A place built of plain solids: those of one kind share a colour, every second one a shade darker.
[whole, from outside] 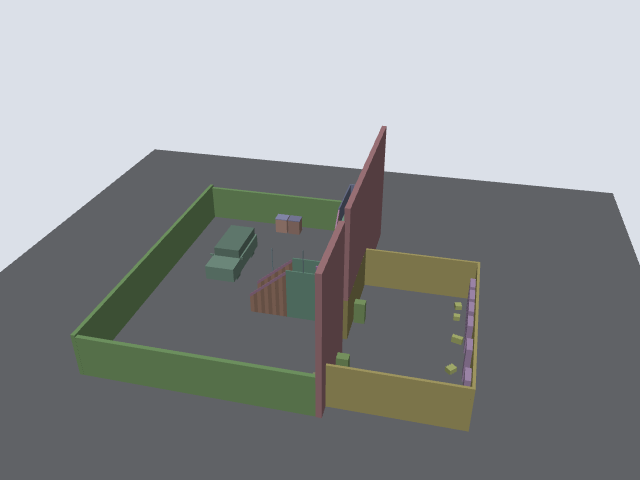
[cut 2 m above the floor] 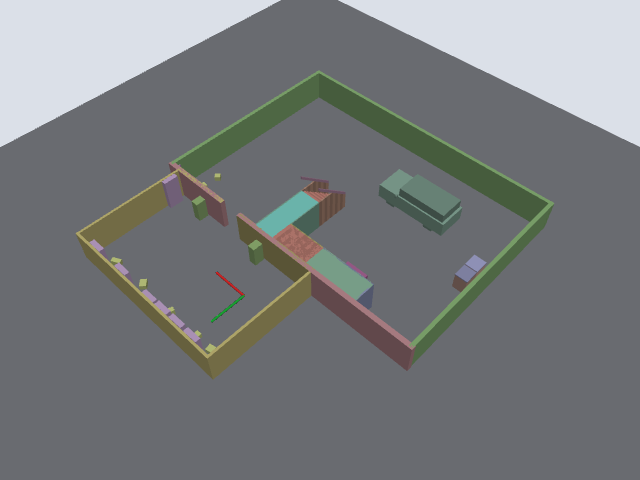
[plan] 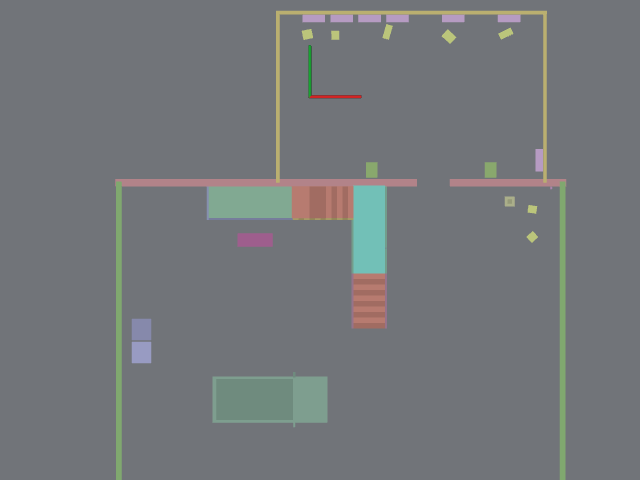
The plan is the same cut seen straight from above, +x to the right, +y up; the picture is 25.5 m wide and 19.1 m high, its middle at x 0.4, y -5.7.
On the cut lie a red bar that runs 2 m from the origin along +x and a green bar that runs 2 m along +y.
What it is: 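The rear of a town building of two storeys with an external escape stair; a paved yard 17.4 x 12.1 m; from a top landing at the upper floor's door, 4.28 m over the yard, a stair of 23 risers of 0.186 m and treads of 0.219 m, 1.25 m clear, a quarter turn; two flights with a corner landing; the upper one along the facade, the lower one standing free in the yard, down to the yard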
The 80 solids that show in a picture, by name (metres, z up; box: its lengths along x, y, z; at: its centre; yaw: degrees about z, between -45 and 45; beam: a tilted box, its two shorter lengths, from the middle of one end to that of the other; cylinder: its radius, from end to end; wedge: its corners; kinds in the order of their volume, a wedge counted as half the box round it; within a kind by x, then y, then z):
{
 "stair_step_1": {"box": [0.27, 1.27, 4.14], "at": [-0.59, -4.2, 2.02]},
 "stair_step_2": {"box": [0.71, 1.27, 3.77], "at": [-0.37, -4.2, 1.83]},
 "stair_step_3": {"box": [0.93, 1.27, 3.58], "at": [-0.26, -4.2, 1.74]},
 "stair_step_4": {"box": [1.36, 1.27, 3.21], "at": [-0.04, -4.2, 1.56]},
 "stair_step_5": {"box": [1.58, 1.27, 3.03], "at": [0.07, -4.2, 1.46]},
 "stair_step_6": {"box": [1.8, 1.27, 2.84], "at": [0.18, -4.2, 1.37]},
 "stair_step_7": {"box": [2.02, 1.27, 2.65], "at": [0.29, -4.2, 1.28]},
 "stair_step_8": {"box": [2.24, 1.27, 2.47], "at": [0.4, -4.2, 1.18]},
 "stair_step_9": {"box": [2.46, 1.27, 2.28], "at": [0.5, -4.2, 1.09]},
 "stair_step_10": {"box": [1.27, 5.7, 0.24], "at": [2.36, -6.38, 0.07]},
 "stair_step_11": {"box": [1.27, 5.48, 0.42], "at": [2.36, -6.27, 0.16]},
 "stair_step_12": {"box": [1.27, 5.26, 0.61], "at": [2.36, -6.16, 0.25]},
 "stair_step_13": {"box": [1.27, 5.04, 0.79], "at": [2.36, -6.05, 0.35]},
 "stair_step_14": {"box": [1.27, 4.82, 0.98], "at": [2.36, -5.94, 0.44]},
 "stair_step_15": {"box": [1.27, 4.61, 1.17], "at": [2.36, -5.83, 0.53]},
 "stair_step_16": {"box": [1.27, 4.39, 1.35], "at": [2.36, -5.72, 0.63]},
 "stair_step_17": {"box": [1.27, 4.17, 1.54], "at": [2.36, -5.61, 0.72]},
 "stair_step_18": {"box": [1.27, 3.95, 1.72], "at": [2.36, -5.5, 0.81]},
 "stair_step_19": {"box": [1.27, 3.73, 1.91], "at": [2.36, -5.39, 0.91]},
 "facade_1": {"box": [12.01, 0.3, 8.07], "at": [-1.74, -3.42, 3.98]},
 "facade_2": {"box": [4.64, 0.3, 8.07], "at": [7.88, -3.42, 3.98]},
 "boundary_1": {"box": [0.23, 12.55, 2.4], "at": [-7.6, -9.65, 1.15]},
 "boundary_2": {"box": [17.91, 0.23, 2.58], "at": [1.23, -15.8, 1.24]},
 "boundary_3": {"box": [0.23, 12.55, 2.46], "at": [10.06, -9.65, 1.18]},
 "paving_1": {"box": [3.43, 1.34, 4.33], "at": [-2.39, -4.24, 2.11]},
 "wall_1": {"box": [0.15, 6.85, 2.61], "at": [-1.27, 0.0, 1.25]},
 "wall_2": {"box": [5.61, 0.3, 2.61], "at": [1.46, -3.42, 1.25]},
 "wall_3": {"box": [10.78, 0.15, 2.61], "at": [4.04, 3.35, 1.25]},
 "wall_4": {"box": [3.87, 0.3, 2.61], "at": [7.5, -3.42, 1.25]},
 "wall_5": {"box": [0.15, 6.85, 2.61], "at": [9.36, 0.0, 1.25]},
 "car_1": {"box": [3.06, 1.64, 0.56], "at": [-2.2, -12.05, 1.38]},
 "car_2": {"box": [4.57, 1.84, 0.92], "at": [-1.59, -12.05, 0.64]},
 "stair_landing_1": {"box": [1.28, 3.51, 2.1], "at": [2.35, -5.28, 1.0]},
 "shelf_1": {"box": [0.9, 0.3, 2.09], "at": [0.15, 3.12, 0.99]},
 "shelf_2": {"box": [0.9, 0.3, 2.05], "at": [1.26, 3.12, 0.97]},
 "shelf_3": {"box": [0.9, 0.3, 2.01], "at": [2.38, 3.12, 0.95]},
 "shelf_4": {"box": [0.9, 0.3, 1.88], "at": [3.48, 3.12, 0.89]},
 "shelf_5": {"box": [0.9, 0.3, 2.11], "at": [5.71, 3.12, 1.0]},
 "shelf_6": {"box": [0.9, 0.3, 2.12], "at": [7.92, 3.12, 1.01]},
 "shelf_7": {"box": [0.3, 0.9, 2.12], "at": [9.12, -2.52, 1.01]},
 "rim_guard_1": {"box": [0.08, 1.33, 5.43], "at": [-4.07, -4.24, 2.66]},
 "rim_guard_2": {"box": [3.43, 0.08, 5.43], "at": [-2.39, -4.87, 2.66]},
 "guard_landing_1": {"box": [0.08, 2.21, 3.2], "at": [1.69, -5.93, 1.55]},
 "guard_landing_2": {"box": [0.08, 3.46, 3.2], "at": [3.02, -5.3, 1.55]},
 "refuse_bin_1": {"box": [0.74, 0.82, 1.07], "at": [-6.7, -10.18, 0.48]},
 "refuse_bin_2": {"box": [0.74, 0.82, 1.07], "at": [-6.7, -9.26, 0.48]},
 "filing_cabinet_1": {"box": [0.47, 0.62, 1.37], "at": [2.46, -2.92, 0.64]},
 "filing_cabinet_2": {"box": [0.47, 0.62, 1.37], "at": [7.19, -2.92, 0.64]},
 "guard_lower_1": {"box": [0.08, 0.23, 1.45], "at": [1.69, -8.89, 0.68]},
 "guard_lower_2": {"box": [0.08, 0.23, 1.64], "at": [1.69, -8.67, 0.77]},
 "guard_lower_3": {"box": [0.08, 0.23, 1.82], "at": [1.69, -8.45, 0.86]},
 "guard_lower_4": {"box": [0.08, 0.23, 2.01], "at": [1.69, -8.23, 0.95]},
 "guard_lower_5": {"box": [0.08, 0.23, 2.2], "at": [1.69, -8.02, 1.05]},
 "guard_lower_6": {"box": [0.08, 0.23, 2.38], "at": [1.69, -7.8, 1.14]},
 "guard_lower_7": {"box": [0.08, 0.23, 2.57], "at": [1.69, -7.58, 1.23]},
 "guard_lower_8": {"box": [0.08, 0.23, 2.75], "at": [1.69, -7.36, 1.33]},
 "guard_lower_9": {"box": [0.08, 0.23, 2.94], "at": [1.69, -7.14, 1.42]},
 "guard_lower_10": {"box": [0.08, 0.23, 1.27], "at": [3.02, -9.11, 0.58]},
 "guard_lower_11": {"box": [0.08, 0.23, 1.45], "at": [3.02, -8.89, 0.68]},
 "guard_lower_12": {"box": [0.08, 0.23, 1.64], "at": [3.02, -8.67, 0.77]},
 "guard_lower_13": {"box": [0.08, 0.23, 1.82], "at": [3.02, -8.45, 0.86]},
 "guard_lower_14": {"box": [0.08, 0.23, 2.01], "at": [3.02, -8.23, 0.95]},
 "guard_lower_15": {"box": [0.08, 0.23, 2.2], "at": [3.02, -8.02, 1.05]},
 "guard_lower_16": {"box": [0.08, 0.23, 2.38], "at": [3.02, -7.8, 1.14]},
 "guard_lower_17": {"box": [0.08, 0.23, 2.57], "at": [3.02, -7.58, 1.23]},
 "guard_lower_18": {"box": [0.08, 0.23, 2.75], "at": [3.02, -7.36, 1.33]},
 "guard_lower_19": {"box": [0.08, 0.23, 2.94], "at": [3.02, -7.14, 1.42]},
 "planter_box_1": {"box": [1.4, 0.55, 0.6], "at": [-2.18, -5.7, 0.25]},
 "guard_lower_top_1": {"wedge": [[1.65, -9.22, 1.03], [1.65, -9.22, 1.22], [1.65, -7.04, 2.89], [1.65, -7.04, 3.08], [1.73, -9.22, 1.03], [1.73, -9.22, 1.22], [1.73, -7.04, 2.89], [1.73, -7.04, 3.08]]},
 "guard_lower_top_2": {"wedge": [[2.98, -9.22, 1.03], [2.98, -9.22, 1.22], [2.98, -7.04, 2.89], [2.98, -7.04, 3.08], [3.06, -9.22, 1.03], [3.06, -9.22, 1.22], [3.06, -7.04, 2.89], [3.06, -7.04, 3.08]]},
 "box_cardboard_1": {"box": [0.4, 0.38, 0.33], "at": [-0.1, 2.48, 0.11], "yaw": 11.7},
 "box_cardboard_2": {"box": [0.32, 0.36, 0.33], "at": [1.01, 2.45, 0.12], "yaw": 0.4},
 "box_cardboard_3": {"box": [0.27, 0.58, 0.42], "at": [3.09, 2.58, 0.16], "yaw": -16.1},
 "box_cardboard_4": {"box": [0.47, 0.37, 0.33], "at": [5.53, 2.39, 0.12], "yaw": -42.9},
 "box_cardboard_5": {"box": [0.55, 0.28, 0.38], "at": [7.79, 2.51, 0.14], "yaw": 26.3},
 "box_cardboard_6": {"box": [0.35, 0.33, 0.35], "at": [8.85, -5.58, 0.12], "yaw": 43.1},
 "box_cardboard_7": {"box": [0.35, 0.31, 0.38], "at": [8.85, -4.48, 0.14], "yaw": -8.2},
 "refuse_lid_1": {"box": [0.78, 0.86, 0.06], "at": [-6.7, -10.18, 1.05]},
 "refuse_lid_2": {"box": [0.78, 0.86, 0.06], "at": [-6.7, -9.26, 1.05]},
 "traffic_cone_1": {"box": [0.4, 0.4, 0.08], "at": [7.95, -4.17, -0.01]}
}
